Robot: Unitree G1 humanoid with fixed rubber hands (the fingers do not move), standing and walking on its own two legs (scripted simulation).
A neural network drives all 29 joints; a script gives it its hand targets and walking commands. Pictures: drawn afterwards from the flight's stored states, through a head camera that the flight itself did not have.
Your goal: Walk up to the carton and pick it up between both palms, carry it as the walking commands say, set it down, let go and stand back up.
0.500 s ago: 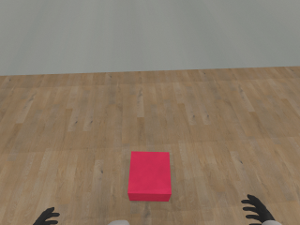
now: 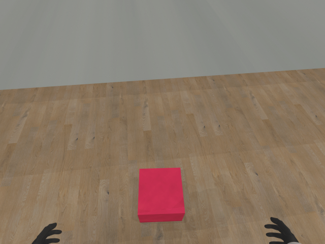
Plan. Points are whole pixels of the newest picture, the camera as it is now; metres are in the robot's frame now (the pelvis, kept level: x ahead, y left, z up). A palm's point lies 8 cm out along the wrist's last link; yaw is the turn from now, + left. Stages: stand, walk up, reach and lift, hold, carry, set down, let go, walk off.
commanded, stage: walk up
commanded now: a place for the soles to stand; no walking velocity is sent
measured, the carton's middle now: (160, 194) +0.45 +0.00 -0.70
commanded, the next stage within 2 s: reach and lift in 0.46 s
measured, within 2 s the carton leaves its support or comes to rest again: neither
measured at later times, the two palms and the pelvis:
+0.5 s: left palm out of the picture +0.09 +0.33 -0.10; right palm (284, 240) +0.13 -0.30 -0.10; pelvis -0.01 +0.00 -0.01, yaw +1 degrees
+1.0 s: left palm (66, 213) +0.21 +0.28 -0.13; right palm (253, 203) +0.23 -0.27 -0.14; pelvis -0.01 -0.01 -0.05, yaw +1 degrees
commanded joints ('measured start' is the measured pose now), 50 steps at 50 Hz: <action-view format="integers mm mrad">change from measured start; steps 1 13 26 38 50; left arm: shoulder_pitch -19 26 -89 -55 -260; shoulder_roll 197 187 124 62 71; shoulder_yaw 39 47 137 213 234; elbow -44 -76 -538 -611 -542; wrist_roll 3 11 46 67 -5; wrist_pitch -10 -1 170 255 223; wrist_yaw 9 10 -65 -77 -70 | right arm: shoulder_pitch -55 -41 -9 -53 -203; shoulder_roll -188 -194 -91 -57 10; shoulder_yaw -35 -48 -126 -148 -153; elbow -50 -106 -504 -644 -609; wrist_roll -2 -13 -70 -48 -20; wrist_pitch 1 20 151 222 221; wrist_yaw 0 11 51 47 -15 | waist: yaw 5 2 13 20 26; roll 22 33 -6 66 -14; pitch -88 -72 93 -132 -395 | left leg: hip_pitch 87 30 67 20 -226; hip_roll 138 142 -5 -21 -21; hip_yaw -138 -171 -87 -87 -84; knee -37 -50 105 310 523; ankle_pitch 91 -93 -193 95 276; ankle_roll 12 28 -46 -64 -59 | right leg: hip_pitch -71 -115 -378 -385 -554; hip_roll -122 -96 12 51 48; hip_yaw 67 40 -65 -39 -20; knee -36 13 73 304 481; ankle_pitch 130 21 -220 -30 170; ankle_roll -50 -59 -42 -14 23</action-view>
